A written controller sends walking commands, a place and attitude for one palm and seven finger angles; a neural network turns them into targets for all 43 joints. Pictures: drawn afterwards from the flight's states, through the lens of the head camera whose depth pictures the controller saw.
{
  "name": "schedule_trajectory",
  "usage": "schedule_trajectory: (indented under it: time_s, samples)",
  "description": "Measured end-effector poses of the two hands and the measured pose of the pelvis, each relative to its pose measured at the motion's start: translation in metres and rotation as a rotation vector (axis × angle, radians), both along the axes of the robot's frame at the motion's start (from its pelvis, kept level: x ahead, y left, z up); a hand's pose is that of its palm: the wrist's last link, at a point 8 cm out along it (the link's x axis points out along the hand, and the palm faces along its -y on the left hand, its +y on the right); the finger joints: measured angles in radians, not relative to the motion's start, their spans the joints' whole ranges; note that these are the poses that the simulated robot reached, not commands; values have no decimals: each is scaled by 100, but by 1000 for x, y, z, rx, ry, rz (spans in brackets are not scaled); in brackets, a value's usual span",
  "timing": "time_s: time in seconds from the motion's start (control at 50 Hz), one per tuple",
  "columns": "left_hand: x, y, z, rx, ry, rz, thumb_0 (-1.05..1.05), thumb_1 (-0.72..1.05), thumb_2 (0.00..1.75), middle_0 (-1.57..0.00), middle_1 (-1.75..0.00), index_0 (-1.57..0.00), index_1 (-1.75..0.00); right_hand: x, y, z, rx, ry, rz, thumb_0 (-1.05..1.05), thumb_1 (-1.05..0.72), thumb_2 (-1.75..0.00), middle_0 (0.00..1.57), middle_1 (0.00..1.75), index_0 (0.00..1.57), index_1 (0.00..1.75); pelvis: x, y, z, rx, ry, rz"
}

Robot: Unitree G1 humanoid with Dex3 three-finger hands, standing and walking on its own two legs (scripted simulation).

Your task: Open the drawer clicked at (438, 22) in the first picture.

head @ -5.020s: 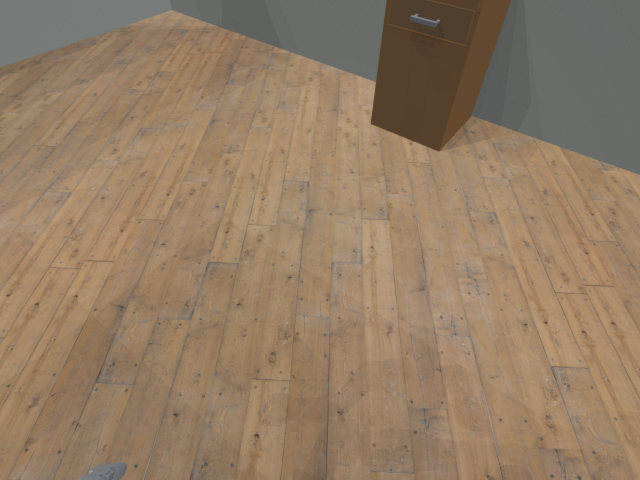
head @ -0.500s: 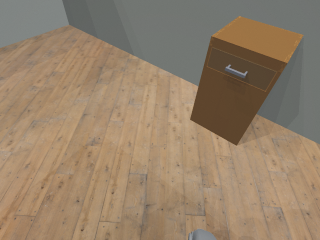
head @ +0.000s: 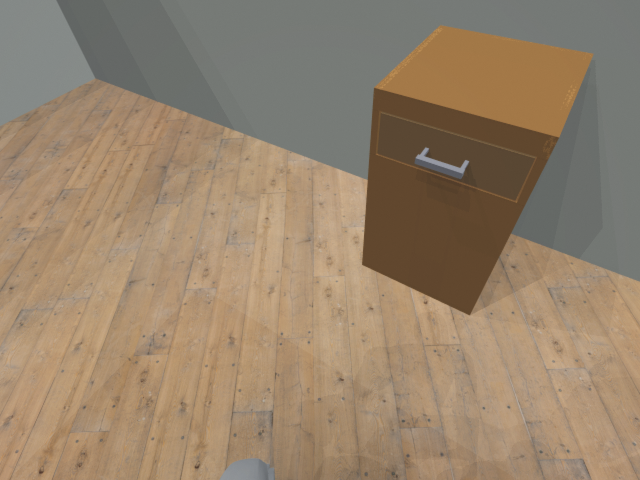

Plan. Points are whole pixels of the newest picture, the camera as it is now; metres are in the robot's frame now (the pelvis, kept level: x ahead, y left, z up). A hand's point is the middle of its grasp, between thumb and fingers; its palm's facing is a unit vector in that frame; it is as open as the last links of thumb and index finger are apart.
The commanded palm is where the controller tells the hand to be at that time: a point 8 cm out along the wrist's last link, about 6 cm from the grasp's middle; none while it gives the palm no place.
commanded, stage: turn to face it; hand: left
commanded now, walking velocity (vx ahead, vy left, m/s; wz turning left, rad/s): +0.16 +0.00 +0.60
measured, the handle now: (442, 162) +0.85 -0.28 -0.15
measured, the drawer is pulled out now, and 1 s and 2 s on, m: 0.00 0.00 0.00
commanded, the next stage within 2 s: take the last steps up to it in 1.10 s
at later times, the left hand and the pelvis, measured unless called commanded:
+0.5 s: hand out of the picture +0.13 +0.22 -0.18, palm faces +0.00 -0.98 -0.18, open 7.4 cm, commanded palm none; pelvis +0.12 +0.03 -0.01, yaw -8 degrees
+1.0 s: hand (250, 384) +0.29 +0.13 -0.16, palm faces -0.34 -0.91 -0.23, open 7.4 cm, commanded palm none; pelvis +0.13 -0.01 +0.00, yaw -22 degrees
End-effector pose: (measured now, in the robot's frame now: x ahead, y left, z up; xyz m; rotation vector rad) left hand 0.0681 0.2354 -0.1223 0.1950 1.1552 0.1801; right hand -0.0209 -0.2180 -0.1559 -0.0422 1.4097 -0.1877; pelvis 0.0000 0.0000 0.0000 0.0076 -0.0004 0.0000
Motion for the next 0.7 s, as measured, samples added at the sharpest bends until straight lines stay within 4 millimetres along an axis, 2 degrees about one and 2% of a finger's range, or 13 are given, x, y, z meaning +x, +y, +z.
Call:
schedule_trajectory:
  time_s: [0.08,0.16,0.24,0.3,0.34,0.4,0.44,0.54,0.62,0.7]
  samples:
    - [-7,-2,-3,-13,66,43,-2,94,89,-20,-30,-20,-30,83,-11,7,-24,-119,66,0,-92,-90,19,30,20,30,29,0,3,-7,-2,36]
    - [-21,-10,-13,-59,158,90,-1,92,89,-20,-30,-20,-30,155,-5,14,-38,-199,137,0,-92,-90,19,30,20,30,57,6,1,-16,-10,37]
    - [-37,-16,-27,-122,289,126,0,91,89,-20,-30,-20,-30,214,14,17,-53,-261,179,0,-92,-90,19,30,20,30,85,19,-5,-31,-17,3]
    - [-40,-13,-40,-158,384,134,0,91,89,-20,-30,-20,-30,242,29,18,-73,-304,176,0,-92,-90,19,30,20,30,103,29,-13,-28,-19,-29]
    - [-32,-7,-42,-160,413,123,1,91,89,-20,-30,-20,-30,247,36,21,-79,-316,165,0,-91,-90,19,30,20,30,108,33,-13,-27,-24,-58]
    - [-6,7,-39,-140,393,89,1,90,89,-20,-30,-20,-30,240,39,23,-77,-302,121,0,-91,-90,19,30,20,30,112,35,-10,-32,-27,-93]
    - [19,17,-37,-117,350,63,1,90,89,-20,-30,-20,-30,232,36,24,-78,-291,72,-1,-92,-90,20,30,21,30,114,35,-7,-32,-25,-112]
    - [91,34,-23,-40,213,-19,1,91,89,-20,-30,-20,-30,211,10,23,-101,-269,-11,-2,-93,-90,20,30,21,30,116,29,-4,-25,-14,-160]
    - [147,30,-7,26,99,-111,1,91,89,-19,-30,-20,-30,184,-15,12,-97,-233,-88,-1,-92,-90,20,30,21,30,117,16,-7,-13,-12,-208]
    - [192,11,0,93,-13,-213,1,91,89,-19,-30,-20,-30,154,-44,-10,-90,-196,-161,0,-92,-90,20,30,21,30,118,-4,-21,10,-8,-256]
